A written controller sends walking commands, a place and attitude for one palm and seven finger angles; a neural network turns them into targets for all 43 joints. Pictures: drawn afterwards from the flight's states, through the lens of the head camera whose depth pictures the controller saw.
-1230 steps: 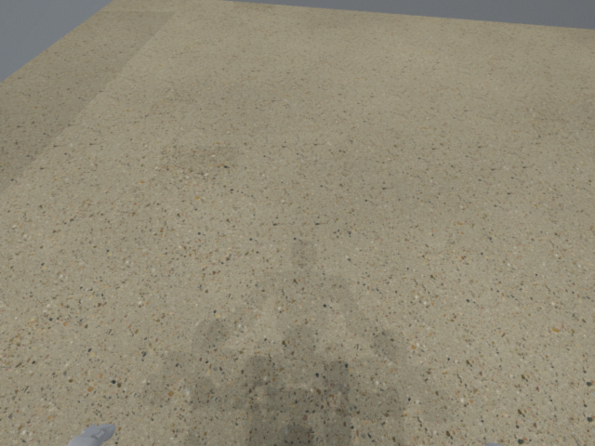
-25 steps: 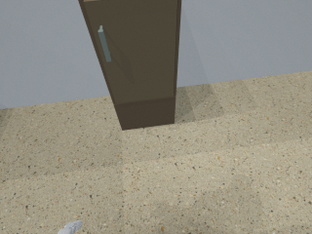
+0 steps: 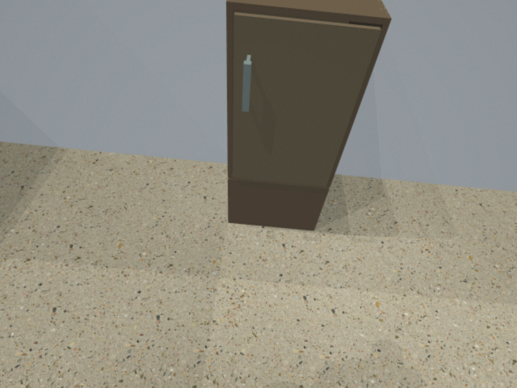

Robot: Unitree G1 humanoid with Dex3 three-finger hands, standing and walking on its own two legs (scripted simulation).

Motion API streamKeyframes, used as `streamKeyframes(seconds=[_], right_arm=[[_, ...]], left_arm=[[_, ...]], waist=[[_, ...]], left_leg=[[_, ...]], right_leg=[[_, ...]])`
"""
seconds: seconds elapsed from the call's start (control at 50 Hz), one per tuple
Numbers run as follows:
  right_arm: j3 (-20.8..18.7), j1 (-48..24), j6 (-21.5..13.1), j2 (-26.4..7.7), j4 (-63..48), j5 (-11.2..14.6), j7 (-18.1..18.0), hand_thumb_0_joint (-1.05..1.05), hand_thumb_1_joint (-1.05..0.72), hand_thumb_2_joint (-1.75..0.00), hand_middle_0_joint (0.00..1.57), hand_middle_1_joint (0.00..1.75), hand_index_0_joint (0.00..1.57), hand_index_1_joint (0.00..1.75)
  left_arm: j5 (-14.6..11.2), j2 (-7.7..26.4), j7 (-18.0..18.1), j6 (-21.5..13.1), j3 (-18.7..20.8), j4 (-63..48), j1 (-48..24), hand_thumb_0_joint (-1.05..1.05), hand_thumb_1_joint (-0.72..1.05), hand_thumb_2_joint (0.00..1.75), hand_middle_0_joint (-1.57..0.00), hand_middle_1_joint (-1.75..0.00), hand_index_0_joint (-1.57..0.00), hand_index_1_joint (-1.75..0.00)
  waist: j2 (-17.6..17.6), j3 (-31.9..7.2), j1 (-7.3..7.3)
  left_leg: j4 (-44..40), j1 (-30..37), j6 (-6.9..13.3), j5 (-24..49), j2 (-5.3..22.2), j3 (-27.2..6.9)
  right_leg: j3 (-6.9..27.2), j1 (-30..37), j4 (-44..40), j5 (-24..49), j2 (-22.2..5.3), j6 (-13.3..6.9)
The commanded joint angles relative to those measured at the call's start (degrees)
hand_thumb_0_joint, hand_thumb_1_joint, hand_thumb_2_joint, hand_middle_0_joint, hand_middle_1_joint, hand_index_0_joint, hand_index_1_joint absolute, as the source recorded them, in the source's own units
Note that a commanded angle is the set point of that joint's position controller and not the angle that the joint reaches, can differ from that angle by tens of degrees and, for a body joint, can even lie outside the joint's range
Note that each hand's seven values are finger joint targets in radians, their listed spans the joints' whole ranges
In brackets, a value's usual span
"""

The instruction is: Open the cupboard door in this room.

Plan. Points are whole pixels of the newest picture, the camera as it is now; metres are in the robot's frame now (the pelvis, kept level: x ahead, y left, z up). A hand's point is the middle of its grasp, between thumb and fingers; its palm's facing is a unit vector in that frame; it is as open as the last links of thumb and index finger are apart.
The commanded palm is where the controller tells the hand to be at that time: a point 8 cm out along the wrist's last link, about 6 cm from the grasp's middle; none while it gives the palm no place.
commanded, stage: take the last steps up to it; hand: left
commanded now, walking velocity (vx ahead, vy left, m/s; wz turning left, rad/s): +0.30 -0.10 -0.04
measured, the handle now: (247, 83) +0.87 +0.11 +0.00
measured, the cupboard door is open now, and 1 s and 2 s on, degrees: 0 0 0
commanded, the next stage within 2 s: come to a stop and stand still in 0.76 s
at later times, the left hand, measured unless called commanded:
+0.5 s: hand (207, 329) +0.25 +0.11 -0.17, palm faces -0.03 -0.98 -0.20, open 7.4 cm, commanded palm none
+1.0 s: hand (213, 283) +0.35 +0.12 -0.17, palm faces +0.03 -0.99 -0.17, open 7.4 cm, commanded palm none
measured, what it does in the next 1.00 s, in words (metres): walks ahead: right foot, then left foot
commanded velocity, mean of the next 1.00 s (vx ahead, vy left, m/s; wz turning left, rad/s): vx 0.15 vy -0.06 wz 0.01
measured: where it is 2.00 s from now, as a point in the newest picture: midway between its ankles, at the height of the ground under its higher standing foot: (273, 380)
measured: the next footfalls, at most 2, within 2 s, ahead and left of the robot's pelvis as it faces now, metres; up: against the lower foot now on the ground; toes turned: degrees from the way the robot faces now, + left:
right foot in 0.38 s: +0.24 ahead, -0.18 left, +0.00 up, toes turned -11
left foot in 0.78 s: +0.38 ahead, +0.05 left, +0.00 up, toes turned +9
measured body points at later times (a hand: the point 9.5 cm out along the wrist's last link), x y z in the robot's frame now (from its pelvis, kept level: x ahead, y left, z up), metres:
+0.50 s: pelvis +0.15 -0.07 -0.01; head +0.20 -0.08 +0.43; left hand +0.25 +0.17 -0.16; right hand +0.08 -0.29 -0.17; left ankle +0.03 +0.08 -0.64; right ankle +0.20 -0.17 -0.73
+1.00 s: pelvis +0.34 -0.05 +0.01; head +0.38 -0.04 +0.46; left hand +0.35 +0.17 -0.16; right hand +0.39 -0.29 -0.14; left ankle +0.34 +0.04 -0.73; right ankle +0.31 -0.19 -0.68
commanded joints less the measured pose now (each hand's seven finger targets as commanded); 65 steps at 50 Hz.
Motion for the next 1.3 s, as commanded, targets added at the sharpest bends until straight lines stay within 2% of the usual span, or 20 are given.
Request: streamKeyframes(seconds=[0.0,0.1,0.28,0.34,0.38,0.4,0.44,0.5,0.66,0.72,0.74,0.78,0.8,0.88,1.0,1.12,1.14,1.18,1.22,1.28], right_arm=[[-1.6,7.5,-1.4,-9.5,0.4,-0.1,-1.7,0.00,-0.90,-0.90,0.20,0.30,0.20,0.30],[-1.8,11.9,-2.7,-8.1,2.3,0.3,-2.2,0.00,-0.90,-0.90,0.20,0.30,0.20,0.30],[-2.7,13.0,-2.6,-9.4,4.4,-0.6,-2.1,0.00,-0.90,-0.90,0.20,0.30,0.20,0.30],[-2.8,11.5,-2.4,-9.6,4.8,0.1,-1.8,0.00,-0.90,-0.90,0.20,0.30,0.20,0.30],[-1.6,12.8,-2.4,-3.3,1.6,1.5,-1.2,0.00,-0.90,-0.90,0.20,0.30,0.20,0.30],[-1.7,9.0,-2.0,-3.9,1.4,1.9,-1.2,0.00,-0.90,-0.90,0.20,0.30,0.20,0.30],[-2.2,4.6,-1.8,-4.2,0.3,0.7,-0.6,0.00,-0.90,-0.90,0.20,0.30,0.20,0.30],[-1.8,8.9,-0.5,-1.9,1.7,-0.2,-0.2,0.00,-0.90,-0.90,0.20,0.30,0.20,0.30],[-1.2,1.0,-1.2,-1.3,-1.5,0.2,0.9,0.00,-0.90,-0.90,0.20,0.30,0.20,0.30],[-1.4,4.7,-1.9,-2.4,-0.2,0.1,0.7,0.00,-0.90,-0.90,0.20,0.30,0.20,0.30],[-1.7,7.9,-2.4,-4.3,1.0,-0.1,0.4,0.00,-0.90,-0.90,0.20,0.30,0.20,0.30],[-3.7,17.2,-2.4,-13.8,2.5,-0.6,-0.5,0.00,-0.90,-0.90,0.20,0.30,0.20,0.30],[-3.6,16.6,-2.0,-13.5,3.1,-0.5,-1.2,0.00,-0.90,-0.90,0.20,0.30,0.20,0.30],[-0.7,5.2,-3.2,-4.7,0.9,0.2,-2.1,0.00,-0.90,-0.90,0.20,0.30,0.20,0.30],[-2.5,3.6,-1.1,-8.0,1.9,0.6,-3.2,0.00,-0.90,-0.90,0.20,0.30,0.20,0.30],[-4.6,-0.9,1.6,-10.2,0.6,0.0,-2.7,0.00,-0.90,-0.90,0.20,0.30,0.20,0.30],[-4.8,-0.8,1.8,-9.8,0.3,0.2,-2.4,0.00,-0.90,-0.90,0.20,0.30,0.20,0.30],[-4.0,3.8,2.4,-5.1,-1.2,1.2,-1.7,0.00,-0.90,-0.90,0.20,0.30,0.20,0.30],[-3.9,2.0,4.0,-5.3,-0.7,1.2,-2.2,0.00,-0.90,-0.90,0.20,0.30,0.20,0.30],[-4.0,1.2,4.7,-6.9,-0.1,0.4,-1.3,0.00,-0.90,-0.90,0.20,0.30,0.20,0.30]], left_arm=[[0.0,2.5,-1.7,-2.9,0.6,-4.9,-6.2,0.00,0.90,0.90,-0.20,-0.30,-0.20,-0.30],[-0.2,1.6,-1.9,-2.3,0.6,-4.4,-6.8,0.00,0.90,0.90,-0.20,-0.30,-0.20,-0.30],[-0.7,0.8,-2.6,-2.9,0.6,-6.6,-13.2,0.00,0.90,0.90,-0.20,-0.30,-0.20,-0.30],[-0.3,4.5,-2.1,-4.5,1.9,-1.0,4.5,0.00,0.90,0.90,-0.20,-0.30,-0.20,-0.30],[-0.6,14.3,-0.4,-5.4,3.9,2.1,15.4,0.00,0.90,0.90,-0.20,-0.30,-0.20,-0.30],[-1.1,14.1,-0.1,-5.2,4.0,0.9,10.9,0.00,0.90,0.90,-0.20,-0.30,-0.20,-0.30],[-0.9,8.2,0.3,-4.9,2.6,-2.3,-0.1,0.00,0.90,0.90,-0.20,-0.30,-0.20,-0.30],[-0.2,3.7,0.6,-5.6,1.2,-3.4,-5.0,0.00,0.90,0.90,-0.20,-0.30,-0.20,-0.30],[-0.2,4.9,0.2,-6.1,1.3,-1.1,-1.3,0.00,0.90,0.90,-0.20,-0.30,-0.20,-0.30],[-0.5,4.9,0.2,-5.5,1.4,-1.0,-2.6,0.00,0.90,0.90,-0.20,-0.30,-0.20,-0.30],[-0.7,3.7,0.2,-5.3,1.1,-0.9,-1.8,0.00,0.90,0.90,-0.20,-0.30,-0.20,-0.30],[-1.0,-0.3,-0.6,-5.2,0.3,-3.1,-0.3,0.00,0.90,0.90,-0.20,-0.30,-0.20,-0.30],[-0.5,0.7,0.0,-4.7,0.3,-3.5,-2.3,0.00,0.90,0.90,-0.20,-0.30,-0.20,-0.30],[-0.7,-1.4,-0.2,-4.2,0.0,-0.8,-1.5,0.00,0.90,0.90,-0.20,-0.30,-0.20,-0.30],[-0.3,-0.3,1.2,-1.3,0.3,-2.3,-1.5,0.00,0.90,0.90,-0.20,-0.30,-0.20,-0.30],[-0.4,2.2,0.9,-1.0,1.9,-4.7,-1.3,0.00,0.90,0.90,-0.20,-0.30,-0.20,-0.30],[-0.3,3.8,0.8,-1.6,2.1,-4.2,0.7,0.00,0.90,0.90,-0.20,-0.30,-0.20,-0.30],[0.2,11.6,1.4,-2.2,3.1,-5.0,1.4,0.00,0.90,0.90,-0.20,-0.30,-0.20,-0.30],[-0.4,11.0,2.1,-2.0,3.3,-5.6,-1.2,0.00,0.90,0.90,-0.20,-0.30,-0.20,-0.30],[-0.7,8.2,2.7,-1.8,2.7,-7.6,-6.0,0.00,0.90,0.90,-0.20,-0.30,-0.20,-0.30]], waist=[[11.3,7.1,-3.54],[9.3,5.2,-3.31],[12.1,6.4,-3.69],[5.8,-3.3,4.55],[-13.9,-12.3,6.16],[-11.3,-10.7,6.31],[-1.4,-0.4,2.35],[-2.6,-0.3,-2.54],[-4.6,2.1,-1.32],[-1.4,1.9,-4.15],[3.0,0.6,-5.38],[22.0,-3.3,-7.54],[22.1,-3.0,-7.80],[6.8,0.0,-1.64],[11.5,-4.3,-2.14],[14.1,-3.3,-0.03],[10.4,-4.8,0.98],[-13.6,-9.0,1.31],[-10.6,-7.9,0.92],[-4.4,-6.6,-0.10]], left_leg=[[-20.9,5.7,7.7,1.5,16.2,-17.0],[-18.3,10.3,7.8,22.4,14.9,-8.9],[-14.2,5.1,6.1,26.5,15.3,-4.9],[7.5,0.4,2.3,34.5,10.2,-0.1],[42.2,-22.3,-0.4,-14.4,-1.3,0.0],[48.2,-23.1,0.6,-12.8,1.8,-6.3],[48.5,-25.8,0.8,-3.9,5.9,-6.5],[38.0,-18.9,-1.0,0.0,6.8,-3.7],[11.3,-14.1,-1.9,4.1,4.2,1.2],[2.1,-2.4,-1.7,9.5,2.2,3.1],[-1.6,5.0,-1.3,9.9,2.8,1.6],[-13.9,14.0,8.1,11.4,22.5,-25.6],[-16.7,10.7,9.3,9.5,23.9,-27.7],[-14.2,2.0,7.3,37.3,16.5,-8.9],[-7.7,8.9,6.7,62.4,15.7,-2.8],[-0.3,5.5,3.8,48.9,14.2,-1.6],[4.8,2.7,1.3,37.4,11.7,0.1],[26.8,-12.2,-2.7,-17.8,-2.5,0.6],[41.9,-15.5,-2.3,-17.4,-2.9,-9.1],[47.7,-19.4,-3.4,-6.0,-1.7,-10.3]], right_leg=[[4.7,-18.9,13.6,5.9,-1.8,0.5],[4.1,-21.1,14.4,11.5,-2.1,1.8],[-0.2,-7.7,-7.4,12.5,0.0,-0.6],[-1.9,16.9,-17.3,17.3,3.1,-2.7],[32.7,33.2,-26.3,26.5,-21.7,-12.4],[33.5,25.3,-30.2,15.6,-21.5,-13.9],[25.8,12.0,-32.7,2.2,-17.5,-12.5],[12.1,3.5,-34.0,10.9,-12.6,-9.2],[7.4,7.2,-32.7,19.5,-10.7,-10.0],[4.9,3.4,-27.9,16.2,-8.4,-7.8],[3.4,0.3,-20.9,16.2,-6.1,-6.4],[-2.7,-12.6,7.2,-7.1,4.2,-1.7],[3.2,-14.9,15.8,-7.9,2.6,-1.9],[6.5,-9.7,12.9,5.0,-2.2,0.1],[3.0,-5.0,-1.9,6.8,1.3,1.1],[2.8,1.1,-13.5,14.5,1.3,-0.6],[3.3,6.5,-20.3,29.1,-0.9,-0.4],[19.8,17.1,-20.6,79.0,-20.6,-9.7],[21.2,12.6,-22.6,68.6,-21.0,-12.9],[15.7,12.2,-21.9,56.3,-15.9,-10.2]])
